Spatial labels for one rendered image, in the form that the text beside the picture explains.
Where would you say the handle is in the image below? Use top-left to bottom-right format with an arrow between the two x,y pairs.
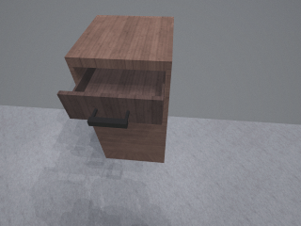
87,108 -> 130,129

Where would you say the drawer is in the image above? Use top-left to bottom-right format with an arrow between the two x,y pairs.
57,67 -> 166,125

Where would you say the cabinet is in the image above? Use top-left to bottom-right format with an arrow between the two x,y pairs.
64,15 -> 174,163

